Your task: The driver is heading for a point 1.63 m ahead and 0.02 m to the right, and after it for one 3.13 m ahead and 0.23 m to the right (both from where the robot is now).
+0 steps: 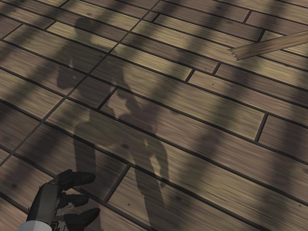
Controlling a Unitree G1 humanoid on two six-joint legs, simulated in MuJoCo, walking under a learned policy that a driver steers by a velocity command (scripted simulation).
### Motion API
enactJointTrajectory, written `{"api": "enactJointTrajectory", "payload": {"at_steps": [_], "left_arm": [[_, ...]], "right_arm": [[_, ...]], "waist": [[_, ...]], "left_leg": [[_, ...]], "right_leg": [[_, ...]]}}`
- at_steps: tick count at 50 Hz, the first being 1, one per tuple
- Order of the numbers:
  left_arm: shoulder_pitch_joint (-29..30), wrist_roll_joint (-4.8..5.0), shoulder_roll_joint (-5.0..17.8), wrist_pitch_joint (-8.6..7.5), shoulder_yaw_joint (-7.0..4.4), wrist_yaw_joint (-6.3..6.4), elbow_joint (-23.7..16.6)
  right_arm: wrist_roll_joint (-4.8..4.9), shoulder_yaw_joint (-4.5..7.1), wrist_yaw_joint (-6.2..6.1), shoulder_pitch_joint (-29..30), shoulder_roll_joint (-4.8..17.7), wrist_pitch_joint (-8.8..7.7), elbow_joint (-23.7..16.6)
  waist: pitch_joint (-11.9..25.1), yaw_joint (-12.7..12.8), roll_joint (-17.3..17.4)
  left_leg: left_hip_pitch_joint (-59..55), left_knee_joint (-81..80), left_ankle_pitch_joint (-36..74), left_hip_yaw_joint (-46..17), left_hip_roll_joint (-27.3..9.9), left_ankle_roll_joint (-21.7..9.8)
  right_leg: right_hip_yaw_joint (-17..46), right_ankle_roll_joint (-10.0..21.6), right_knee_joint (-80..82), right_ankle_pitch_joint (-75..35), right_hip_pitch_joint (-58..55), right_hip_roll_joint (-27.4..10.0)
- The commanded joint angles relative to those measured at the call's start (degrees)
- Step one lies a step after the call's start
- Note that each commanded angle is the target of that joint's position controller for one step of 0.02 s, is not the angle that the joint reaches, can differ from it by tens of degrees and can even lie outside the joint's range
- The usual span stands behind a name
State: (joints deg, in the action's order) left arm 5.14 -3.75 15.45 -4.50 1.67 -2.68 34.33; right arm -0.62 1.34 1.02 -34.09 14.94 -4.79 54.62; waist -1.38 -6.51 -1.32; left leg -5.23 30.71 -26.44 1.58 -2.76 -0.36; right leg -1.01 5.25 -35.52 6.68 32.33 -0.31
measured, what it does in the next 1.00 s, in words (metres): walks ahead: left foot, then right foot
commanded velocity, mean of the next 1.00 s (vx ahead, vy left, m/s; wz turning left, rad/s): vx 1.00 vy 0.00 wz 0.06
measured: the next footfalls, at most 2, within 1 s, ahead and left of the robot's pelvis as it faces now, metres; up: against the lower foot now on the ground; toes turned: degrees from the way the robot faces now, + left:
left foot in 0.44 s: +0.57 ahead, +0.14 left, +0.00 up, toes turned +20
right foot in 0.90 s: +1.03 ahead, +0.13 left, +0.00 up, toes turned +6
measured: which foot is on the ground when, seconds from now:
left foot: up 0.00-0.42, down 0.44-0.90, up 0.92-1.00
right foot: down 0.00-0.44, up 0.46-0.88, down 0.90-1.00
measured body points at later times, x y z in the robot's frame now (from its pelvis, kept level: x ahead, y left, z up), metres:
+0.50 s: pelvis +0.46 +0.06 -0.01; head +0.48 +0.06 +0.44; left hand +0.37 +0.31 -0.14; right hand +0.68 -0.14 -0.12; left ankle +0.53 +0.12 -0.71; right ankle +0.24 -0.11 -0.57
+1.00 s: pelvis +0.94 +0.13 +0.01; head +0.96 +0.14 +0.46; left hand +0.97 +0.42 -0.12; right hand +1.07 -0.12 -0.11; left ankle +0.76 +0.24 -0.57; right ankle +0.99 +0.12 -0.71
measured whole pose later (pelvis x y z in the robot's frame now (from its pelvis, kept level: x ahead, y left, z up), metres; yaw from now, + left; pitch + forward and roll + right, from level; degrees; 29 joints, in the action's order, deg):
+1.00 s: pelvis +0.94 +0.13 +0.01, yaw +2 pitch +0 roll -1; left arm -17.8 -0.9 18.1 -1.5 -3.9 -1.0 50.1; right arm -2.4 0.1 -0.4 -12.9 14.0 -5.9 45.8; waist -3.1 2.1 -0.4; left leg 16.9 79.6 -19.0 -1.7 0.2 -0.6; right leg -2.7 11.1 -33.0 11.8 20.8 11.3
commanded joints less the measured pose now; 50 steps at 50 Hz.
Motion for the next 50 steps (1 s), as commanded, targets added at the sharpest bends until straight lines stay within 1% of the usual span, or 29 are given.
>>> {"api": "enactJointTrajectory", "payload": {"at_steps": [1,2,3,4,6,8,12,15,17,19,21,22,23,24,25,26,29,33,37,40,41,43,44,45,46,47,48,49,50], "left_arm": [[-32.3,-0.65,18.7,0.44,-6.94,2.87,5.0],[-26.7,0.14,14.2,0.42,-6.35,2.85,5.7],[-23.2,0.72,9.7,-0.18,-5.42,2.7,6.1],[-21.4,0.64,7.9,-0.69,-5.15,2.57,6.8],[-21.7,1.58,5.5,-1.63,-4.59,2.68,8.4],[-23.2,2.85,3.7,-2.8,-4.35,2.38,10.6],[-23.9,2.65,2.5,-3.76,-4.08,2.39,12.7],[-26.5,2.56,5.4,-3.98,-4.12,2.77,14.1],[-29.1,2.81,8.1,-3.76,-4.29,3.32,15.7],[-29.4,2.17,12.4,-1.94,-5.09,4.56,15.9],[-25.4,1.3,14.7,0.07,-5.7,4.83,14.9],[-26.3,0.95,10.8,-0.04,-5.18,4.12,14.7],[-35.6,3.57,2.5,-1.06,-3.09,2.6,11.0],[-25.6,3.46,7.4,-2.14,-3.6,3.05,9.2],[-21.9,3.9,7.1,-2.63,-3.55,2.98,8.2],[-21.8,3.47,6.4,-2.61,-3.32,2.88,8.8],[-24.5,2.15,2.9,0.98,-2.62,1.56,10.7],[-12.8,3.09,2.0,1.85,-2.41,0.46,7.0],[-5.0,3.54,0.7,0.91,-1.77,-0.99,5.2],[-7.1,3.02,3.1,0.81,-2.4,-1.2,6.5],[-10.0,2.94,4.3,1.01,-2.77,-0.95,7.3],[-27.2,3.22,8.9,1.38,-4.75,-0.21,12.0],[-39.5,3.02,11.1,1.64,-6.23,0.5,15.5],[-41.5,3.23,13.1,2.37,-7.64,1.63,16.5],[-34.9,1.57,19.3,3.26,-9.14,1.91,14.9],[-32.9,2.7,16.8,3.22,-9.35,1.81,13.2],[-31.7,2.82,13.1,2.97,-8.71,2.21,13.7],[-30.1,2.81,10.4,2.81,-8.13,2.25,14.5],[-28.9,3.09,9.6,2.18,-7.68,2.59,14.4]], "right_arm": [[2.38,1.28,-0.38,2.1,5.7,-0.86,-9.8],[1.7,2.15,-0.66,8.3,8.5,-0.24,-10.2],[1.04,1.8,-0.25,11.6,7.4,-0.05,-10.2],[0.7,1.69,0.23,12.1,6.2,0.48,-9.4],[-0.39,1.7,1.23,10.7,4.3,2.53,-8.7],[-0.63,1.68,1.85,15.5,2.8,4.07,-10.5],[-0.62,0.62,3.14,26.1,1.5,4.41,-15.1],[-0.73,-0.61,4.09,31.6,1.3,3.66,-17.4],[-1.22,-0.65,3.84,32.5,2.6,3.27,-16.6],[-1.27,0.23,3.12,24.8,6.0,2.88,-13.8],[-1.7,2.76,1.45,3.5,10.6,2.84,-7.2],[-1.84,4.47,0.08,0.5,14.9,3.47,-5.9],[-2.67,5.79,-0.32,6.1,21.0,3.64,-8.0],[-1.1,5.91,-0.25,7.3,17.7,3.61,-9.1],[-0.95,5.37,-0.71,10.1,15.2,3.12,-8.0],[-1.06,4.63,-0.61,12.5,11.6,2.65,-7.4],[-0.84,2.49,-0.75,15.2,5.8,0.05,-6.3],[-0.45,2.58,0.27,12.7,6.3,-2.61,-5.0],[0.6,1.69,-0.14,9.5,5.9,-4.08,-4.0],[-0.16,2.03,-1.96,9.3,9.4,-3.41,-4.0],[-0.76,2.42,-2.79,9.5,11.0,-2.46,-4.2],[-2.36,3.41,-3.98,13.5,13.8,0.07,-5.7],[-2.68,3.81,-4.15,17.3,14.7,0.94,-7.0],[-2.91,2.97,-3.05,19.0,10.8,0.4,-7.3],[-0.73,0.94,-1.42,14.5,2.9,-1.02,-13.4],[-1.11,0.03,-1.64,18.7,5.5,-2.52,-15.3],[-1.22,-0.04,-1.39,22.4,7.1,-3.45,-15.9],[-1.5,-0.23,-1.23,23.1,6.8,-3.64,-16.0],[-2.69,-0.52,-1.12,24.0,6.4,-2.76,-16.5]], "waist": [[28.0,15.1,-13.6],[16.3,13.1,-6.2],[7.8,11.7,-3.1],[4.2,9.7,-2.1],[2.1,6.4,-4.1],[-1.2,5.6,-3.0],[-5.3,5.2,-2.9],[-7.7,5.2,-0.2],[-7.1,4.9,-0.5],[-0.7,0.3,-3.7],[9.2,-10.0,-4.6],[11.2,-8.0,1.8],[19.1,2.7,19.2],[18.6,-2.4,5.9],[7.0,0.4,2.6],[1.4,3.3,-2.2],[-2.8,9.1,-1.5],[-8.4,6.6,1.8],[-7.1,4.0,1.4],[-2.6,6.1,5.2],[-0.1,8.0,7.4],[8.3,17.4,9.7],[11.9,23.4,8.5],[10.2,22.2,1.8],[12.7,11.6,-18.8],[15.9,14.0,-5.7],[8.5,12.5,2.7],[2.9,9.2,7.0],[0.2,7.2,7.4]], "left_leg": [[44.2,50.4,0.1,-7.3,4.0,-6.3],[48.7,51.1,7.7,-7.0,0.4,-6.5],[48.8,47.3,12.0,-6.0,-1.7,-6.1],[46.6,45.1,13.1,-6.0,-3.2,-5.5],[43.1,43.4,13.3,-5.7,-4.7,-4.4],[46.9,41.8,14.2,-5.1,-6.0,-4.1],[49.3,32.7,25.6,-0.2,-5.0,-4.3],[40.9,15.5,31.3,4.1,-1.9,-6.7],[34.4,10.3,32.3,7.9,3.3,-8.5],[25.6,8.4,25.0,8.5,8.3,-10.0],[3.6,3.4,18.4,4.1,9.1,-12.8],[-7.0,5.3,8.7,-5.8,1.6,-14.0],[-23.0,-2.1,4.8,-39.7,-16.0,-23.4],[-19.5,-13.1,-1.3,-46.3,-14.9,-22.4],[-9.0,-15.9,1.1,-38.4,-13.9,-20.2],[0.9,-17.1,6.0,-32.6,-12.3,-18.2],[18.6,-21.8,8.9,-18.5,-7.4,-14.6],[19.8,-27.4,26.0,-2.9,-3.0,-9.4],[13.6,-31.2,46.4,6.1,-2.8,-4.8],[-0.5,-24.7,74.6,9.7,-5.1,-1.9],[-4.1,-19.0,85.0,10.1,-6.2,-1.1],[-4.0,4.9,96.0,10.2,-8.1,-0.7],[3.1,23.8,89.1,9.7,-8.0,-1.3],[17.3,44.8,44.1,8.8,-0.9,-2.2],[48.6,67.0,-3.6,2.1,9.1,2.4],[54.8,65.3,1.4,-7.3,5.9,0.1],[54.0,58.0,7.0,-8.4,2.5,-0.8],[50.5,51.3,8.6,-7.4,0.3,-0.9],[47.7,48.2,7.7,-7.2,-1.0,0.0]], "right_leg": [[49.0,3.9,18.3,35.6,-56.5,-27.1],[40.4,3.7,19.5,34.6,-48.2,-23.1],[30.6,3.6,19.6,25.1,-39.4,-20.5],[23.8,2.8,20.9,16.2,-33.6,-18.0],[14.6,2.0,23.5,8.6,-27.3,-15.9],[7.8,0.9,25.9,1.1,-26.9,-15.0],[-7.2,-1.1,28.6,-14.6,-25.4,-10.7],[-12.6,-2.2,31.2,-27.3,-24.4,-10.3],[-13.2,-2.0,29.8,-48.8,-29.5,-11.7],[-12.8,-1.5,17.1,-67.7,-36.6,-13.3],[-12.3,0.1,-12.7,-63.4,-31.5,-12.9],[-11.0,-0.1,-36.2,-20.2,-18.5,-6.6],[-3.1,-2.8,-58.5,23.1,5.9,1.9],[5.0,-1.3,-58.8,16.1,12.4,0.8],[4.5,-0.8,-54.1,11.6,14.4,-2.4],[4.2,-0.6,-48.8,9.9,11.4,-4.6],[5.9,-1.9,-40.2,9.7,1.3,-7.8],[3.7,-1.6,-23.8,-3.2,7.0,-6.9],[-5.0,1.2,-5.2,-20.0,0.2,-3.4],[-8.8,3.0,-0.1,-18.3,-2.8,2.3],[-9.7,3.5,-0.2,-13.8,-5.4,4.6],[-9.3,5.5,-1.7,-4.4,-20.5,8.3],[-4.9,7.9,1.4,-0.2,-32.3,6.8],[2.8,9.8,-0.5,6.8,-40.4,2.3],[37.3,23.3,6.5,8.1,-56.5,-11.8],[49.2,23.7,17.8,14.7,-57.3,-14.0],[44.2,20.0,21.2,15.9,-48.5,-12.9],[38.7,17.0,22.6,11.7,-38.6,-10.6],[34.1,15.7,22.5,6.5,-31.5,-7.8]]}}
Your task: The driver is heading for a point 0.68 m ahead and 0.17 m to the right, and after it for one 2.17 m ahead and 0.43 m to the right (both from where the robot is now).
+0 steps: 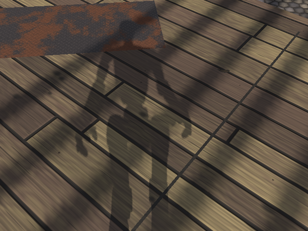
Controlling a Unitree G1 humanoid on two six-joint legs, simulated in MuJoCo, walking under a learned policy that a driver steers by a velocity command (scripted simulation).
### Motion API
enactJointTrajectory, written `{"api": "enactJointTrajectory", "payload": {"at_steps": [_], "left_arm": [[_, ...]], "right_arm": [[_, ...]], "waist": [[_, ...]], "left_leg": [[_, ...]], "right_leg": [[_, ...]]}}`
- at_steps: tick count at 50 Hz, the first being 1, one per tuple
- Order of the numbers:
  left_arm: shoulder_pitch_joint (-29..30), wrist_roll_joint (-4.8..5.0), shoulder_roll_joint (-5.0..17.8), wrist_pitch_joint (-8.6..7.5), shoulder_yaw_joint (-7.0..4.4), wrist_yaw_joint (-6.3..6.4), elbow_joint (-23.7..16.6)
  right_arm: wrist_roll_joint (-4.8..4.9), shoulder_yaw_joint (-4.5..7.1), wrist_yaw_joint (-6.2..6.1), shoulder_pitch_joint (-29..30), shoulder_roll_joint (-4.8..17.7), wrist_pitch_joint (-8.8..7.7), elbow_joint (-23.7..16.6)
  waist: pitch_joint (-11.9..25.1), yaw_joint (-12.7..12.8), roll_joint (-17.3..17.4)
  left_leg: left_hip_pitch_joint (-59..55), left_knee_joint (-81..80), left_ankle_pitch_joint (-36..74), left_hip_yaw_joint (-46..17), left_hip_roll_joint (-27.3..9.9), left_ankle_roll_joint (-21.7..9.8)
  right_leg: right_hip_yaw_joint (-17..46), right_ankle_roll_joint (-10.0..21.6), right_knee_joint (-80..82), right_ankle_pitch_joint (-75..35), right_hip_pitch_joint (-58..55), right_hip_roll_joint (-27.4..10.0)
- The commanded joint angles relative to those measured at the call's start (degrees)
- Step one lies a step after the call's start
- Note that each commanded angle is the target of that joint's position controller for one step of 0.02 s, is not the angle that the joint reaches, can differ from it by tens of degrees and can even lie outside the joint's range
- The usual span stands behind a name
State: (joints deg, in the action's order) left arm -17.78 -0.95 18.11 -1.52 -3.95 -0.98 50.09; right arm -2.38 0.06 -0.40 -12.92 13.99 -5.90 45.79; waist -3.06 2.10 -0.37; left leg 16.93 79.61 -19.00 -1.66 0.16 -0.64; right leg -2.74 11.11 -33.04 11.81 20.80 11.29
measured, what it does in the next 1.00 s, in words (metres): walks ahead, turning right: left foot, then right foot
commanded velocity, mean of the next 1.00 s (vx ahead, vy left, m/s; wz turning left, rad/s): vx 0.72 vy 0.00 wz -0.69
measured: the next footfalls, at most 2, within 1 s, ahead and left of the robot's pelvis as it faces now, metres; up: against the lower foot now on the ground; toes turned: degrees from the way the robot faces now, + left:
left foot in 0.32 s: +0.55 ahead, +0.12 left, +0.00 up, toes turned -19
right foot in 0.72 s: +0.81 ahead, -0.25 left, +0.00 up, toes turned -41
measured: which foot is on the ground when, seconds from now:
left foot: up 0.00-0.30, down 0.32-0.72, up 0.74-1.00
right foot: down 0.00-0.32, up 0.34-0.70, down 0.72-1.00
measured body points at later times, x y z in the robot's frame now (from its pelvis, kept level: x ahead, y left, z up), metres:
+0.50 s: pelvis +0.48 +0.00 +0.02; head +0.50 -0.01 +0.47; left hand +0.74 +0.21 -0.07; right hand +0.42 -0.30 -0.09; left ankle +0.51 +0.13 -0.72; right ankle +0.40 -0.06 -0.61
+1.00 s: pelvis +0.76 -0.15 +0.02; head +0.79 -0.19 +0.46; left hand +0.98 -0.03 -0.11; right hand +0.69 -0.40 -0.12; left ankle +0.88 -0.06 -0.65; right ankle +0.78 -0.22 -0.72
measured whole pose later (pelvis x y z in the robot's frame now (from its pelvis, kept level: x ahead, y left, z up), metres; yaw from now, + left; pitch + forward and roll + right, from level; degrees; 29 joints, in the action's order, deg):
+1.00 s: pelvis +0.76 -0.15 +0.02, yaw -37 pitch +0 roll +0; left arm -12.2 -1.6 11.2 -2.7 -0.3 0.5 45.0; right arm -0.5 1.1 -0.7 -13.2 12.3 1.6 42.6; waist -6.3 -0.3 1.3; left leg 33.1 59.2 -18.7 -1.1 -4.1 0.5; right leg -6.9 7.7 -24.1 7.8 16.8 5.2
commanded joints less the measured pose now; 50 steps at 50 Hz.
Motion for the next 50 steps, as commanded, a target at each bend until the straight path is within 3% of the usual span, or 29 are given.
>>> {"api": "enactJointTrajectory", "payload": {"at_steps": [1,3,6,9,11,13,14,15,16,17,18,19,20,22,24,28,32,33,35,36,37,38,39,40,41,42,43,46,50], "left_arm": [[-4.7,0.57,5.6,-1.48,-1.4,1.16,-1.6],[-4.1,1.12,6.3,-2.83,-1.32,0.84,-2.3],[-5.8,1.06,7.6,-3.56,-1.94,0.69,-2.5],[-10.2,1.76,8.5,-3.37,-2.69,0.14,-1.6],[-10.3,1.63,9.2,-3.17,-3.08,0.51,-1.6],[-8.3,1.46,11.0,-3.27,-3.51,0.96,-2.3],[-6.3,0.93,13.2,-3.46,-3.95,0.82,-2.8],[-1.9,0.55,14.1,-3.86,-4.11,0.56,-3.9],[-0.3,0.15,7.3,-4.55,-2.34,0.52,-5.7],[-8.2,3.53,0.0,-4.14,0.01,0.67,-9.2],[-6.2,1.75,5.1,-2.93,0.16,1.48,-7.7],[-0.3,0.35,7.0,-2.23,-0.35,1.03,-7.4],[2.4,-0.24,6.6,-1.7,-0.45,0.28,-7.8],[5.5,-1.31,3.4,-0.18,0.19,-1.55,-10.0],[8.9,-1.21,0.6,1.22,1.24,-2.4,-13.0],[15.4,-1.08,0.4,1.47,2.33,-3.44,-18.3],[14.9,-1.48,0.4,0.58,2.52,-4.54,-16.9],[11.4,-1.51,1.6,0.41,1.92,-4.23,-15.6],[-5.4,-2.1,5.4,-0.06,-0.41,-2.67,-10.7],[-7.5,-2.38,7.1,-0.27,-1.4,-1.17,-8.4],[-4.0,-1.62,13.2,-0.21,-2.69,-0.19,-10.3],[-4.0,-0.96,14.2,-0.04,-3.17,-0.16,-14.0],[-0.2,0.08,10.3,0.7,-2.32,1.12,-15.8],[4.0,0.46,5.9,0.68,-0.88,1.91,-15.2],[5.8,0.4,2.5,0.16,0.52,2.16,-13.8],[6.7,0.11,0.8,-0.57,1.43,2.54,-12.9],[5.7,-0.03,-0.3,-1.27,2.1,2.47,-11.3],[5.9,-1.05,2.1,-2.78,1.38,1.6,-8.9],[7.2,-0.45,0.5,-1.91,1.37,1.9,-9.0]], "right_arm": [[-1.9,0.43,0.54,2.0,6.9,-0.17,-7.8],[-2.32,-0.14,0.99,4.0,6.2,1.89,-9.5],[-1.12,-1.29,1.82,15.2,4.8,1.92,-14.4],[0.14,-1.57,1.76,19.6,4.4,1.54,-16.2],[0.53,-1.35,1.44,20.7,5.3,1.29,-17.3],[0.56,-0.09,0.56,14.8,8.3,1.06,-15.9],[1.04,1.27,-0.24,6.9,11.3,0.81,-14.0],[1.16,2.72,-1.25,-5.8,14.1,0.64,-10.7],[-0.36,4.4,-2.52,-18.3,17.9,0.51,-8.4],[-1.99,5.15,-2.0,-13.7,21.2,0.59,-9.2],[-1.49,5.52,-1.35,-7.6,16.7,1.33,-10.3],[-0.99,4.1,-1.2,-4.1,10.6,1.53,-10.5],[-1.11,3.55,-0.98,-3.7,8.1,1.6,-8.9],[-0.86,3.13,-0.89,-6.9,7.1,0.86,-5.0],[0.79,2.82,0.15,-8.6,5.4,-0.28,-2.1],[1.29,2.91,0.61,-3.0,6.3,-1.65,-1.6],[2.41,4.08,0.16,-5.3,11.2,-1.91,-0.7],[2.83,4.63,-0.22,-5.8,13.2,-1.28,-1.2],[3.5,5.29,-0.44,-4.5,15.3,0.3,-2.6],[3.2,4.96,-0.17,-6.0,12.8,0.81,-2.3],[1.95,3.89,-0.36,-11.3,7.1,1.98,-3.6],[3.72,3.3,-1.11,-18.6,7.9,3.02,-6.4],[2.84,2.55,-1.86,-14.8,9.0,3.49,-5.9],[2.44,2.35,-1.79,-13.2,8.3,3.89,-5.3],[1.11,2.13,-1.49,-11.6,7.5,4.4,-4.6],[0.9,1.77,-1.15,-12.7,6.3,5.48,-3.5],[0.94,1.91,-0.92,-13.2,5.8,6.77,-2.6],[1.93,2.57,-0.84,-12.7,4.8,7.79,-2.6],[1.89,3.07,-0.04,-7.4,3.5,7.89,-4.3]], "waist": [[0.3,-3.6,6.1],[-1.4,-4.6,4.3],[-4.6,-1.1,1.3],[-1.3,3.5,-1.5],[0.0,3.9,-2.7],[5.0,0.7,-2.5],[10.1,-3.8,-2.9],[15.4,-11.5,-2.7],[22.6,-15.2,3.8],[31.5,-6.7,25.0],[25.2,-6.5,16.5],[15.9,-7.3,8.1],[9.6,-6.6,2.3],[4.0,-4.8,3.8],[1.4,-3.1,4.8],[-3.5,0.8,4.9],[-2.3,1.1,3.4],[0.7,2.6,4.3],[10.3,9.9,4.5],[10.7,9.2,0.2],[11.2,3.9,-9.5],[30.7,2.2,-6.5],[31.1,2.6,1.1],[22.4,0.1,3.1],[16.8,-1.9,5.9],[12.7,-3.5,5.1],[10.1,-4.0,4.6],[10.2,-5.2,1.3],[9.3,-4.3,-2.8]], "left_leg": [[22.6,-3.5,0.0,-3.5,-5.0,1.4],[18.6,-12.7,-1.1,-0.8,-6.4,3.2],[15.0,-30.1,13.3,2.8,-5.4,4.6],[11.6,-41.6,25.2,3.8,-2.1,3.3],[9.3,-47.1,25.4,2.6,-1.0,2.2],[-1.9,-51.0,21.5,1.8,1.9,1.0],[-11.0,-50.3,17.4,0.6,2.1,0.5],[-23.9,-49.4,13.2,-0.7,-0.7,-0.2],[-37.2,-48.2,-5.1,-11.1,-12.2,-1.9],[-47.7,-59.2,-14.7,-44.7,-29.6,-8.6],[-40.8,-62.5,-25.7,-47.5,-27.0,-9.4],[-31.9,-62.9,-23.0,-36.2,-23.3,-8.5],[-24.3,-63.7,-12.7,-28.0,-21.2,-7.8],[-16.2,-65.6,-1.6,-16.6,-18.5,-6.3],[-13.6,-68.1,5.8,-9.1,-18.0,-4.8],[-6.2,-70.6,32.0,8.5,-14.2,-2.6],[-6.6,-62.3,55.5,17.5,-10.2,-0.3],[-8.4,-56.1,61.6,17.1,-10.9,0.0],[-5.2,-31.6,60.6,15.0,-13.7,0.5],[3.4,-15.4,24.6,14.8,-8.6,1.9],[13.8,8.0,-20.9,15.1,-1.1,3.2],[20.5,18.5,-18.5,1.8,-1.5,3.7],[19.2,15.7,-8.5,0.1,-3.6,3.5],[18.2,9.9,-5.6,0.3,-5.2,3.5],[15.7,3.9,-5.9,-0.4,-6.4,3.2],[10.9,-1.0,-6.7,-1.8,-6.5,3.1],[4.8,-6.3,-6.7,-2.5,-6.5,2.9],[2.3,-13.5,-2.9,-0.7,-4.6,1.4],[6.6,-23.5,4.6,1.9,-4.8,0.6]], "right_leg": [[31.9,9.0,20.8,-1.3,-14.0,-16.8],[26.6,8.4,22.9,-3.3,-4.5,-12.8],[23.8,6.2,25.1,-14.8,1.2,-9.6],[24.3,2.7,23.0,-28.4,-6.5,-9.9],[25.5,1.4,20.0,-33.3,-12.1,-11.2],[25.8,-1.3,11.2,-45.6,-15.0,-10.9],[26.2,-2.5,1.4,-48.6,-15.0,-10.8],[25.2,-3.4,-12.0,-44.8,-9.8,-9.3],[21.0,-3.3,-30.8,-20.1,-1.1,-6.5],[13.9,-5.3,-47.3,17.4,14.6,-0.8],[11.1,-4.2,-50.1,11.4,21.9,-7.3],[9.5,-4.5,-47.6,6.1,22.8,-10.2],[8.4,-4.8,-45.5,4.6,22.1,-11.9],[8.0,-5.1,-43.8,5.0,21.6,-14.7],[7.4,-5.2,-42.9,4.7,24.4,-17.1],[3.2,-6.1,-29.6,-6.3,21.7,-16.8],[-8.1,-4.9,-7.7,-16.9,3.7,-8.7],[-8.7,-4.2,-6.2,-15.8,-1.6,-6.4],[-4.0,-0.5,-3.8,-15.7,-20.4,-4.2],[2.7,1.1,1.6,-21.4,-28.8,-7.7],[16.2,2.8,-5.0,-69.6,-34.7,-22.0],[34.0,14.3,-4.4,-86.5,-48.5,-36.5],[33.8,13.5,1.8,-69.3,-40.3,-34.8],[28.9,11.9,6.0,-54.7,-28.9,-31.9],[26.3,9.8,8.9,-46.1,-20.1,-29.3],[21.3,8.6,11.3,-45.9,-12.1,-28.5],[17.1,6.8,13.6,-46.1,-4.3,-27.7],[8.6,5.3,14.5,-51.9,-2.7,-25.7],[0.9,2.3,14.9,-40.8,-7.5,-23.4]]}}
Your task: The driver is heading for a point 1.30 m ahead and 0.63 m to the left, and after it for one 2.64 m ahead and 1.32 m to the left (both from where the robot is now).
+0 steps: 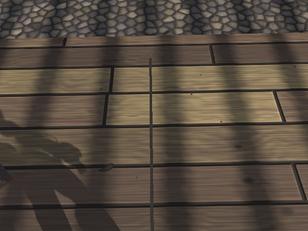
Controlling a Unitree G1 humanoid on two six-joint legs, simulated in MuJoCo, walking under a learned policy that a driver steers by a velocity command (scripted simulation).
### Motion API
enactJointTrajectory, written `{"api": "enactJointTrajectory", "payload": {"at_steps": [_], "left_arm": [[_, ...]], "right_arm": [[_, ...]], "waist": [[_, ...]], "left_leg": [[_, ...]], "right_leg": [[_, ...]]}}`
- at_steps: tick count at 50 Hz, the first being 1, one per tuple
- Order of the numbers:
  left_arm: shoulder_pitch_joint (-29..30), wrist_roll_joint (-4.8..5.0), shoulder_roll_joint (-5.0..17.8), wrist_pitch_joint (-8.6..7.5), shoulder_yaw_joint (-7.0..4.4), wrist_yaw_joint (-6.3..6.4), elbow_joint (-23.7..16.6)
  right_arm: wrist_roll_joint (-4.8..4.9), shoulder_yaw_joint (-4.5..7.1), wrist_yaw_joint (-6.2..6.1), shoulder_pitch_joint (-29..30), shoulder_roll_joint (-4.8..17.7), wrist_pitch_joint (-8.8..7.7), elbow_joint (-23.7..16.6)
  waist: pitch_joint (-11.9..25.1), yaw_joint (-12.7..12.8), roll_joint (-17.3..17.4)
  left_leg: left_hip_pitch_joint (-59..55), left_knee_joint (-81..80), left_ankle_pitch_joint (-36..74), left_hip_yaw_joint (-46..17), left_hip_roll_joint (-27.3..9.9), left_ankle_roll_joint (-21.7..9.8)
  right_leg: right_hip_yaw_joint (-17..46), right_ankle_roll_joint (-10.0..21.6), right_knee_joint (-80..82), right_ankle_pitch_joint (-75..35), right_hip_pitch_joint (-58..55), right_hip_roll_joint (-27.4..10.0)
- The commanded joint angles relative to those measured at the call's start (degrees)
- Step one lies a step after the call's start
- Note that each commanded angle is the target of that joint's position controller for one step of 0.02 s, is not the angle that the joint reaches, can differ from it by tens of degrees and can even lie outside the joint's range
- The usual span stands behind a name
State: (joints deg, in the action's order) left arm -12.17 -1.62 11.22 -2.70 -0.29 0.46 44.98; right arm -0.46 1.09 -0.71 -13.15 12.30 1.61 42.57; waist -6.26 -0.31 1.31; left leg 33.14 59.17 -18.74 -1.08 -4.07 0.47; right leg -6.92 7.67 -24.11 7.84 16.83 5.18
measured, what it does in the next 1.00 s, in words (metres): steps on the spot, turning left: left foot, then right foot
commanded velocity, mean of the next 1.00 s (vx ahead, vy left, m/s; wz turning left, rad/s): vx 0.03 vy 0.00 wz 0.78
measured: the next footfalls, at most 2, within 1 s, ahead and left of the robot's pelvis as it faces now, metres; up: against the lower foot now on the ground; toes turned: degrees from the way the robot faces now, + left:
left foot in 0.24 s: +0.07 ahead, +0.14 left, +0.00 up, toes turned +16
right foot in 0.70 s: +0.20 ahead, +0.00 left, +0.00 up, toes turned +45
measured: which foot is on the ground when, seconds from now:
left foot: up 0.00-0.22, down 0.24-0.70, up 0.72-1.00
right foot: down 0.00-0.24, up 0.26-0.68, down 0.70-1.00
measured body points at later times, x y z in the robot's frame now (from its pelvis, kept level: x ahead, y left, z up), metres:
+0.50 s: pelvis +0.05 +0.06 +0.01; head +0.09 +0.10 +0.45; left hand +0.09 +0.37 -0.11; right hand +0.28 -0.18 -0.09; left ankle +0.03 +0.13 -0.73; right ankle +0.13 -0.08 -0.67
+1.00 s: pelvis +0.08 +0.03 +0.01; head +0.13 +0.04 +0.46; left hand -0.04 +0.31 -0.08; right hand +0.39 -0.05 -0.11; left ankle -0.04 +0.10 -0.68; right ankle +0.17 -0.03 -0.73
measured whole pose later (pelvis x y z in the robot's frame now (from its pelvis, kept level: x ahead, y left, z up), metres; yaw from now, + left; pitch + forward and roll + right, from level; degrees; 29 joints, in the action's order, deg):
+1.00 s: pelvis +0.08 +0.03 +0.01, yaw +49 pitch +1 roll +1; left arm -12.2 -1.5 15.4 0.4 -1.7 1.3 39.4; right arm -0.4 4.4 2.3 -10.0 19.2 5.3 38.9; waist -3.8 1.1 2.2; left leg 22.5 53.0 -26.4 -4.0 3.4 2.8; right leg -3.5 1.4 -25.7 12.7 13.5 -2.3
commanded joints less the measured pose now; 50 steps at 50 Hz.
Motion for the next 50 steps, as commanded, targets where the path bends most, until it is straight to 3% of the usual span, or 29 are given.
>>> {"api": "enactJointTrajectory", "payload": {"at_steps": [1,7,10,11,12,13,14,16,18,19,21,23,29,32,34,35,36,37,38,39,40,41,43,46,50], "left_arm": [[1.1,0.29,7.3,-0.35,-2.4,0.65,-3.8],[-1.5,-0.31,9.5,2.15,-3.79,1.06,-4.2],[-0.8,0.17,11.3,2.85,-4.62,1.29,-4.5],[-1.9,0.13,11.4,2.98,-4.94,1.29,-4.1],[-3.1,-0.13,9.7,3.23,-4.72,1.01,-5.1],[2.3,0.27,7.1,4.04,-3.73,1.32,-9.8],[4.3,-0.42,8.1,4.58,-3.52,1.27,-9.8],[3.4,0.86,8.1,3.86,-3.49,0.91,-8.7],[2.9,-0.42,9.9,3.6,-3.9,0.72,-8.3],[2.7,-0.49,9.8,3.85,-3.83,0.54,-8.3],[3.5,0.12,9.1,4.2,-3.37,0.43,-8.8],[5.0,0.45,8.8,4.38,-2.98,0.59,-9.6],[7.4,0.77,10.2,3.55,-2.58,0.8,-10.6],[5.4,1.31,11.1,2.85,-2.61,1.14,-10.4],[1.4,1.24,11.4,2.3,-2.79,1.84,-9.5],[-0.1,0.68,13.9,1.93,-3.37,2.51,-9.3],[2.2,0.14,19.4,2.28,-4.24,2.9,-10.7],[3.2,-0.14,18.8,2.86,-4.25,2.44,-10.9],[3.7,-0.01,14.9,3.17,-3.39,2.18,-11.3],[5.7,0.28,12.0,3.36,-2.64,1.98,-11.6],[6.8,0.16,11.3,3.45,-2.38,1.89,-11.8],[6.8,0.04,11.5,3.31,-2.46,2.1,-11.8],[3.7,-0.12,11.9,2.88,-2.85,1.91,-10.8],[-0.4,0.17,13.0,2.41,-3.62,1.52,-9.0],[0.1,0.09,13.9,2.57,-4.21,0.39,-8.1]], "right_arm": [[-0.18,2.07,0.61,-5.3,5.0,0.69,-1.8],[-0.67,2.81,2.4,0.0,5.5,2.17,-5.6],[-0.43,3.17,2.92,-1.3,5.4,1.69,-6.6],[-0.58,3.53,2.68,-3.2,6.6,1.03,-6.3],[-1.28,5.05,1.81,-5.8,12.9,0.24,-6.1],[-1.15,7.15,1.55,-8.8,20.2,0.23,-6.2],[-0.33,7.44,1.12,-12.6,18.6,0.6,-5.5],[-0.1,6.38,0.27,-4.4,15.1,1.65,-6.7],[0.66,5.67,0.19,0.5,12.6,1.97,-8.5],[0.73,5.71,0.42,-0.4,12.8,1.86,-8.4],[0.52,6.34,0.63,-2.3,14.3,1.6,-7.9],[0.19,6.82,0.52,-3.3,15.4,1.67,-7.8],[-0.52,7.52,1.04,-2.1,16.9,1.97,-8.9],[-0.5,7.68,1.48,0.2,17.1,1.86,-9.4],[0.19,7.42,1.53,3.7,16.3,1.68,-10.1],[0.69,6.69,1.41,3.4,13.9,1.41,-10.6],[0.92,5.38,1.23,-1.5,8.6,1.19,-11.0],[-1.49,6.62,0.92,-2.0,14.6,1.33,-10.2],[-1.86,7.33,1.27,-0.8,16.7,1.56,-9.4],[-1.71,7.28,1.91,-1.0,16.1,1.88,-8.4],[-1.27,7.01,2.6,-1.8,15.1,2.27,-7.6],[-0.69,6.66,3.23,-2.8,14.2,2.54,-7.2],[0.0,5.78,3.51,-1.2,12.9,2.71,-7.1],[-0.01,4.76,3.23,2.0,11.3,2.99,-7.7],[0.32,3.28,2.72,3.2,9.2,3.07,-7.4]], "waist": [[11.8,-1.1,-5.6],[9.4,1.7,-7.2],[9.1,0.3,-6.3],[9.2,-0.8,-2.8],[8.7,-0.7,9.9],[6.1,-2.8,19.0],[8.8,-4.7,8.6],[6.8,-0.4,3.4],[9.0,0.7,4.3],[10.5,0.5,3.4],[11.3,-0.4,2.3],[11.0,-1.4,3.6],[10.6,-2.6,6.2],[10.4,-1.5,7.4],[9.7,1.7,7.0],[10.1,1.8,2.0],[11.8,-1.5,-12.8],[11.0,-0.9,-12.2],[9.4,-1.2,-9.2],[7.4,-1.8,-7.5],[7.3,-2.2,-7.9],[7.5,-2.3,-9.6],[8.2,-0.7,-9.6],[9.0,1.3,-10.5],[9.8,1.7,-13.2]], "left_leg": [[-9.2,-5.1,4.8,2.0,-0.5,-0.4],[-9.4,-14.6,-3.1,5.6,1.1,-1.0],[-15.0,-25.6,-1.4,7.0,2.7,-2.7],[-19.3,-32.7,5.0,3.8,2.5,-3.9],[-24.7,-39.5,18.7,-12.5,-7.3,-7.0],[-28.2,-40.1,43.3,-32.5,-18.3,-17.8],[-30.9,-38.8,45.6,-28.7,-17.3,-21.2],[-27.5,-38.2,37.3,-19.3,-9.4,-16.9],[-27.8,-37.5,39.2,-16.4,-5.2,-14.1],[-28.2,-36.9,41.0,-16.4,-4.8,-13.8],[-29.1,-36.2,40.0,-17.7,-4.0,-13.5],[-29.4,-36.1,35.5,-20.3,-3.5,-13.5],[-25.6,-35.2,27.3,-28.7,-1.8,-12.5],[-23.2,-34.1,28.5,-32.6,-0.6,-10.6],[-17.5,-32.4,21.7,-32.7,2.5,-6.8],[-12.0,-27.8,9.7,-28.9,6.3,-3.6],[-3.1,-14.1,-12.9,-15.4,15.1,-0.1],[-0.4,-4.0,-16.1,-8.1,14.7,0.9],[-1.0,2.3,-12.6,-7.0,10.6,1.2],[-1.8,5.7,-8.9,-6.3,9.2,1.3],[-2.8,8.4,-6.2,-5.4,9.0,1.7],[-2.7,10.4,-5.0,-4.1,9.0,2.3],[-2.3,8.4,-5.0,-2.6,9.0,3.1],[-2.3,1.2,-6.8,-2.8,8.8,3.2],[-12.1,-13.5,-9.4,0.2,8.1,1.6]], "right_leg": [[4.2,5.5,6.2,-33.0,-4.1,-17.4],[3.8,4.9,3.6,-16.2,-7.9,-22.5],[1.3,1.4,-2.9,-12.6,-7.9,-22.8],[-0.8,-2.2,-8.5,-6.9,-5.5,-20.8],[-5.1,-6.7,-22.7,8.3,3.7,-14.6],[-1.4,-10.3,-33.0,31.5,20.6,-2.6],[6.8,-10.8,-42.0,31.3,22.3,-4.3],[10.0,-10.8,-41.5,19.9,22.5,-6.1],[9.4,-11.2,-40.0,15.1,20.4,-5.7],[9.3,-11.5,-39.8,14.6,19.4,-5.2],[9.7,-11.9,-36.1,14.2,19.2,-4.8],[10.3,-11.9,-31.8,13.9,19.3,-4.4],[12.4,-10.1,-21.1,13.4,12.9,-1.7],[13.0,-8.8,-13.8,13.6,6.1,-0.5],[12.9,-8.1,-1.0,8.3,-4.0,-1.0],[18.1,-6.6,7.3,7.0,-11.1,-7.9],[34.4,-1.2,11.6,6.5,-17.9,-24.4],[39.0,4.2,10.9,-0.1,-12.0,-28.8],[33.2,5.2,9.5,-4.7,-9.8,-27.1],[25.8,4.1,8.6,-6.8,-7.2,-22.9],[20.7,2.8,7.7,-8.8,-6.4,-19.3],[17.3,2.7,6.8,-13.2,-7.0,-17.5],[14.5,3.0,5.5,-18.9,-9.7,-16.9],[14.5,4.2,4.1,-21.6,-14.2,-18.7],[12.4,3.9,2.5,-20.6,-11.0,-18.8]]}}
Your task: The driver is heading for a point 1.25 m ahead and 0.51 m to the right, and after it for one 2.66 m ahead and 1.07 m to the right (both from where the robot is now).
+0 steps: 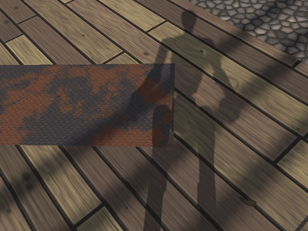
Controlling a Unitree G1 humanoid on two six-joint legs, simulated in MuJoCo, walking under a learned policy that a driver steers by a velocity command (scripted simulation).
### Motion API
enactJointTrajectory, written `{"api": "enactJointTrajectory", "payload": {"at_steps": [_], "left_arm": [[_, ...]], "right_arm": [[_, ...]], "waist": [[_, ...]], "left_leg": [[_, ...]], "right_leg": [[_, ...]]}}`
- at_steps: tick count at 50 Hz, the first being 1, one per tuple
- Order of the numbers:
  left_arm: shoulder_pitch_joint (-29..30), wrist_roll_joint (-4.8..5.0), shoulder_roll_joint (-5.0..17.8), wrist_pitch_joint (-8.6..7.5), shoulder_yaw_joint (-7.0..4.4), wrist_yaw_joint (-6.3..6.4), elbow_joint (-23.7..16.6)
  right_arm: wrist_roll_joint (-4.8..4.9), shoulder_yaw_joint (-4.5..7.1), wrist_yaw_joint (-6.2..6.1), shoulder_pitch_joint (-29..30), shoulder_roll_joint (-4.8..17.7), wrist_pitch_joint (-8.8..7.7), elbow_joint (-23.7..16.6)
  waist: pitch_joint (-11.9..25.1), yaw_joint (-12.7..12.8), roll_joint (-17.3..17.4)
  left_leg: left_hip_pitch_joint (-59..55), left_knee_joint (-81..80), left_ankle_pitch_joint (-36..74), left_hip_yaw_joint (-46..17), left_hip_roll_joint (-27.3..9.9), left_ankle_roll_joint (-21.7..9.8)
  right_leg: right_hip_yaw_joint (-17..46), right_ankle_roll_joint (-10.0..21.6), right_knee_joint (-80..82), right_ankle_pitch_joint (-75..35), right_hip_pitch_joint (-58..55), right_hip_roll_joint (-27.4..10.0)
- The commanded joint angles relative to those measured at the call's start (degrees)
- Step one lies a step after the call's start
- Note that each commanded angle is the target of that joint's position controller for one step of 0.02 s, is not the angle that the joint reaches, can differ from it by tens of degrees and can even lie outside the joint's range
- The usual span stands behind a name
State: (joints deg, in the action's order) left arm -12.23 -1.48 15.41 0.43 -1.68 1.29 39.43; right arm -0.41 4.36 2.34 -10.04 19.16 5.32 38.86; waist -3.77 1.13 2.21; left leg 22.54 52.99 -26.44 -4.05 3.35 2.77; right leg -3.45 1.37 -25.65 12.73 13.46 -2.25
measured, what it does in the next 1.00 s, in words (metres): steps on the spot, turning right: left foot, then right foot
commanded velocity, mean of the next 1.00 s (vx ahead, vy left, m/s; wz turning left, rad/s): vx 0.05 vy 0.00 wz -0.61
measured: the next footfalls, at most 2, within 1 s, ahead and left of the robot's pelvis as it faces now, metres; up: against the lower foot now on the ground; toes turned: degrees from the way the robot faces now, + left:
left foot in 0.10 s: +0.02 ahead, +0.12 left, +0.00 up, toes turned -1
right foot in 0.54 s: -0.02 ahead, -0.10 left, +0.00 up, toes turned -22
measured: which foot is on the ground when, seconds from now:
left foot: up 0.00-0.08, down 0.10-0.54, up 0.56-1.00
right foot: down 0.00-0.10, up 0.12-0.52, down 0.54-1.00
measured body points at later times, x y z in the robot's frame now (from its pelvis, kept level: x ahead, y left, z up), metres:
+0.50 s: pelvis -0.02 +0.01 -0.01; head +0.01 -0.02 +0.43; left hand +0.15 +0.26 -0.12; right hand +0.06 -0.29 -0.13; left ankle -0.02 +0.12 -0.74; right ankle -0.05 -0.08 -0.73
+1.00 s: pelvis +0.01 -0.04 +0.00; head +0.02 -0.07 +0.45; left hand +0.27 +0.13 -0.09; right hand -0.05 -0.35 -0.11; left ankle +0.14 +0.05 -0.71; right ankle -0.05 -0.08 -0.74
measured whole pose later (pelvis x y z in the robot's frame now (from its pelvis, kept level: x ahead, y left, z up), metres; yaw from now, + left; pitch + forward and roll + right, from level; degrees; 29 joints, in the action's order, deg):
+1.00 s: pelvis +0.01 -0.04 +0.00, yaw -42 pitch +3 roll +1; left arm -17.9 -1.4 18.4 1.8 -4.4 -1.5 38.8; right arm -2.1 2.3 0.3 -8.6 19.1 1.2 41.2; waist 0.2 2.7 1.0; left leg 26.7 43.3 -17.9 -4.9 1.6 3.2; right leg 17.6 6.1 -25.2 13.5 12.1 10.3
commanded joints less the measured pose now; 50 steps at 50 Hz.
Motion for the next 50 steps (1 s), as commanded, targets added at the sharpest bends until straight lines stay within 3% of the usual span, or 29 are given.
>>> {"api": "enactJointTrajectory", "payload": {"at_steps": [1,3,4,5,6,7,8,10,12,15,19,22,25,26,27,28,29,30,31,33,34,36,42,43,45,46,50], "left_arm": [[-0.2,-0.13,10.1,-0.34,-2.96,-0.71,-2.1],[-1.0,0.3,10.0,0.33,-2.83,-1.06,-0.8],[-0.8,0.98,8.4,0.52,-2.08,-1.29,-0.1],[-3.4,1.0,5.1,0.17,-1.04,-1.71,0.6],[-6.5,0.29,0.6,-0.1,0.08,-2.39,-0.3],[-3.3,1.37,3.5,1.07,-0.69,-1.72,-0.5],[-2.2,2.01,7.6,1.76,-1.96,-1.72,0.0],[-3.9,1.8,9.8,2.22,-3.71,-1.93,1.6],[-6.1,1.09,8.4,2.81,-3.93,-2.28,2.9],[-3.6,1.19,6.5,3.59,-3.78,-2.85,1.8],[-0.5,1.02,4.6,4.24,-3.22,-3.97,-0.8],[-0.3,1.42,4.7,4.22,-3.3,-4.47,-2.5],[-1.8,1.55,5.0,3.89,-3.7,-4.56,-3.3],[-4.4,1.02,5.5,3.33,-3.98,-4.14,-2.6],[-7.8,-0.06,11.2,2.43,-5.46,-3.12,-2.0],[-10.0,0.77,20.6,1.76,-7.53,-2.85,-2.8],[-13.1,1.41,18.9,1.8,-7.93,-2.77,-2.4],[-9.8,1.37,16.0,2.09,-6.92,-2.34,-2.6],[-4.7,1.38,13.5,2.59,-6.1,-1.83,-3.4],[0.3,1.84,11.0,2.76,-5.21,-1.36,-5.0],[-0.3,1.88,11.2,2.62,-5.15,-1.57,-4.9],[-2.1,1.85,12.5,2.23,-5.61,-1.82,-4.4],[-4.8,1.03,14.0,2.43,-6.15,-1.52,-4.3],[-5.8,0.87,14.3,2.33,-6.29,-1.67,-4.3],[-5.6,0.26,14.4,2.0,-6.2,-2.43,-4.7],[-5.4,0.05,14.1,1.7,-5.99,-2.64,-4.6],[-6.8,-0.08,12.6,-0.26,-5.16,-2.74,-3.1]], "right_arm": [[0.43,-0.18,-0.57,0.2,2.3,-0.74,-3.5],[0.34,-0.86,-1.08,-1.4,1.1,-1.23,-2.4],[-0.27,-1.52,-1.6,-3.5,-0.3,-1.79,-0.9],[-1.38,-2.01,-2.28,-4.1,0.4,-2.59,-0.1],[-2.26,-2.14,-2.86,-5.7,3.9,-3.24,-0.6],[-1.27,-0.97,-3.67,-1.1,7.6,-3.61,-0.9],[-1.39,-1.14,-3.65,2.0,5.6,-3.99,-1.4],[-1.03,-1.19,-4.09,2.6,5.3,-3.69,-1.3],[-0.58,-1.52,-4.78,2.2,3.5,-3.49,-1.4],[-1.1,-1.59,-5.22,1.8,2.1,-3.34,-1.5],[-1.5,-0.86,-5.0,0.9,3.0,-3.84,-0.8],[-1.55,-0.02,-4.06,1.7,4.7,-4.34,-0.7],[-0.69,0.73,-3.08,2.6,6.0,-4.53,-0.8],[-0.23,0.91,-2.75,2.2,5.9,-4.45,-0.5],[-0.06,0.66,-2.25,0.2,4.4,-4.33,-0.8],[-0.85,-0.88,-2.45,4.0,0.0,-3.56,-6.0],[-1.73,-0.8,-3.23,6.4,2.1,-2.95,-5.8],[-1.12,-0.69,-3.31,5.8,2.4,-3.02,-5.1],[-0.61,-0.45,-3.3,5.1,3.2,-3.58,-4.2],[-1.79,-0.01,-3.22,3.0,4.6,-3.82,-2.8],[-1.94,-0.06,-3.02,1.8,4.4,-3.53,-2.3],[-1.55,-0.38,-2.81,1.4,3.5,-3.11,-2.4],[-1.36,-0.66,-3.41,4.7,4.1,-2.93,-3.6],[-1.7,-0.74,-3.2,4.6,4.5,-3.21,-3.4],[-2.04,-0.67,-2.63,6.4,5.2,-3.86,-3.5],[-1.94,-0.63,-2.37,6.9,5.5,-4.27,-3.4],[-1.56,-1.36,-1.71,9.4,4.1,-6.44,-3.3]], "waist": [[7.4,0.5,-14.9],[7.0,-0.6,-14.3],[6.5,-2.4,-12.0],[8.0,-1.4,-7.2],[10.5,-0.2,6.9],[5.7,-1.6,12.3],[3.1,-1.1,8.4],[1.7,-0.4,7.2],[3.2,-0.2,6.3],[2.7,-1.5,6.0],[3.0,-2.7,6.5],[4.5,-2.2,7.4],[5.7,-0.3,5.9],[6.4,1.6,2.3],[6.2,3.0,-11.0],[5.4,2.6,-21.9],[8.5,5.6,-12.5],[5.6,3.5,-9.8],[2.5,1.1,-7.5],[3.9,-0.6,-8.5],[5.5,-0.8,-7.0],[6.6,-0.5,-5.4],[5.2,1.6,-8.2],[7.2,2.1,-8.0],[5.9,2.8,-9.9],[4.9,2.9,-10.8],[3.0,3.7,-9.8]], "left_leg": [[-3.6,-10.7,-1.7,4.3,0.8,-1.1],[-9.8,-23.1,4.3,5.1,0.8,-2.4],[-17.1,-35.9,14.5,5.2,0.2,-3.3],[-26.6,-40.2,21.0,-1.2,-5.5,-4.3],[-33.6,-39.9,32.4,-16.7,-22.2,-6.3],[-14.6,-35.9,38.5,-12.4,-24.2,-13.3],[-14.1,-36.0,38.0,-9.4,-21.3,-14.1],[-15.2,-34.9,42.6,-3.6,-18.1,-13.2],[-17.5,-33.7,46.3,0.3,-17.9,-13.5],[-19.5,-34.4,38.2,2.6,-18.5,-13.8],[-20.1,-33.2,35.4,4.7,-20.5,-13.8],[-17.9,-30.7,36.9,6.9,-22.0,-12.8],[-15.3,-24.8,33.2,9.8,-22.8,-9.5],[-11.3,-18.7,27.1,12.4,-21.3,-6.3],[-1.4,-3.7,12.0,16.5,-15.5,-2.2],[15.3,6.5,-14.5,12.4,-3.4,1.8],[16.3,13.7,-13.6,3.2,-4.4,1.2],[17.3,14.8,-8.1,1.4,-5.5,0.6],[16.5,12.1,-1.0,0.8,-6.9,0.2],[13.4,10.7,5.5,1.4,-6.3,0.4],[12.4,11.0,6.4,1.4,-5.6,0.7],[12.6,9.0,7.2,1.0,-4.9,1.1],[15.0,0.4,7.5,-1.5,-2.9,1.3],[14.1,-0.8,7.3,-1.9,-2.6,1.2],[14.2,-4.1,6.9,-2.6,-2.1,0.8],[14.7,-5.7,6.9,-2.2,-2.1,0.7],[9.8,-13.7,9.3,-0.6,-2.5,-0.2]], "right_leg": [[8.9,10.3,3.4,-26.1,-7.2,-11.3],[8.8,9.4,0.9,-27.4,-5.0,-10.3],[8.2,7.0,-0.6,-25.1,-1.1,-8.9],[8.2,3.0,-1.0,-16.2,5.3,-7.2],[5.1,-0.6,-8.8,11.2,12.8,-2.8],[4.9,-1.0,-12.3,19.6,6.1,0.7],[5.6,-1.0,-19.1,18.3,6.7,1.4],[4.7,-1.3,-30.3,16.1,11.7,3.2],[4.0,-2.3,-36.5,15.2,13.5,3.0],[2.7,-3.9,-35.5,13.0,16.6,1.7],[0.9,-3.5,-25.9,12.9,14.2,0.3],[-1.5,-1.7,-19.6,13.2,8.6,0.7],[-3.3,0.4,-10.5,9.1,2.3,1.8],[-1.5,1.5,-3.5,2.7,-3.3,2.4],[14.0,4.2,6.9,-5.7,-9.9,-5.1],[38.7,14.1,7.9,-28.4,-12.5,-19.3],[36.6,18.2,7.7,-24.7,-14.2,-19.1],[31.8,17.4,7.5,-18.0,-11.8,-16.0],[26.9,14.6,8.2,-13.0,-8.6,-11.6],[22.7,11.5,7.3,-17.6,-7.4,-6.5],[22.3,11.1,6.6,-20.6,-7.7,-5.9],[23.3,10.7,5.8,-20.9,-8.4,-5.2],[31.8,10.7,5.6,-11.0,-8.7,-3.7],[34.2,11.4,7.4,0.9,-8.9,-3.2],[39.9,12.6,11.4,23.4,-7.4,-2.8],[40.9,12.8,12.2,26.3,-7.4,-3.2],[39.5,12.5,10.8,21.1,-5.1,-2.8]]}}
